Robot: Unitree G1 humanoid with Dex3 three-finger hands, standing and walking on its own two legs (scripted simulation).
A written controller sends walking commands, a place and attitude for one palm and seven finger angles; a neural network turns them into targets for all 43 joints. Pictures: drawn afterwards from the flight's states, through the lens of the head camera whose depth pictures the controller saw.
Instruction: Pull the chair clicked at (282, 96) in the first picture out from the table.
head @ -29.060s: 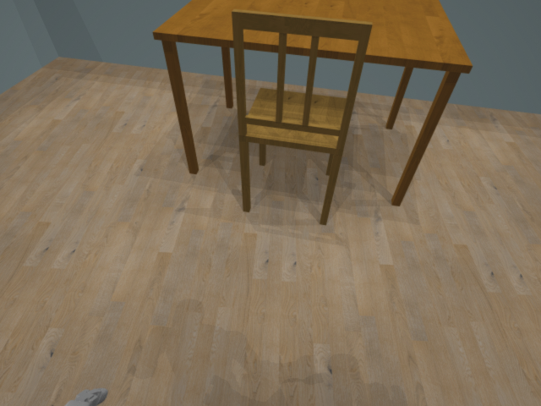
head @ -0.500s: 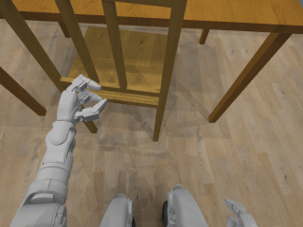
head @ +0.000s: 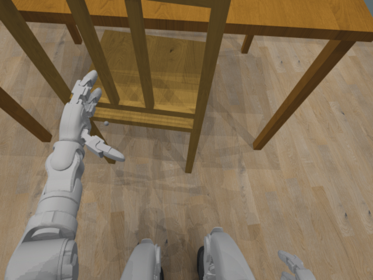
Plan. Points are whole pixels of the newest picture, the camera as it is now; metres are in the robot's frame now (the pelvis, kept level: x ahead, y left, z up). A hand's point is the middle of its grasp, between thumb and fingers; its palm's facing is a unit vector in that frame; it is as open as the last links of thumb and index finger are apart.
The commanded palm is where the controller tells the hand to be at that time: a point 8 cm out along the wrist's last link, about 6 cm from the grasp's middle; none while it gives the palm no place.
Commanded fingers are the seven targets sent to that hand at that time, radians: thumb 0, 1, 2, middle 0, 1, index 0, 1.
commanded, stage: open the thumb and straighten the fingers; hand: left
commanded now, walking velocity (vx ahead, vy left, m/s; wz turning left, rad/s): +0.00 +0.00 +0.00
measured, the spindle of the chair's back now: (99, 60) +0.59 +0.18 +0.05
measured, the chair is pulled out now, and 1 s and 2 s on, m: -0.09 -0.09 -0.09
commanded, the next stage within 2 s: draw the fingers out of the gap in 0.02 s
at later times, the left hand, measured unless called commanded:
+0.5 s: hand (97, 152) +0.37 +0.17 +0.01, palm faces -0.11 -0.99 -0.07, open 17.5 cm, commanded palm +0.36 +0.22 +0.03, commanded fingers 0.00 -0.55 0.20 0.00 0.00 0.00 0.00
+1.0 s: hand (91, 189) +0.30 +0.17 +0.02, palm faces -0.10 -0.99 -0.09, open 17.5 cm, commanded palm +0.28 +0.22 +0.03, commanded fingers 0.00 -0.55 0.20 -0.00 -0.00 -0.00 -0.00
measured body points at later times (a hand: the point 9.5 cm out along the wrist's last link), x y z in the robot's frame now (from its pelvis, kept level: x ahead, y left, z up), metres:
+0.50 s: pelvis +0.01 +0.01 +0.02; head +0.13 +0.02 +0.45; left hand +0.37 +0.22 +0.02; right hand +0.12 -0.25 -0.09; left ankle +0.00 +0.10 -0.63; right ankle +0.06 -0.11 -0.63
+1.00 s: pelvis +0.01 +0.00 +0.01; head +0.11 +0.01 +0.45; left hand +0.30 +0.22 +0.03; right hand +0.19 -0.23 -0.08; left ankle +0.00 +0.10 -0.63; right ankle +0.06 -0.11 -0.63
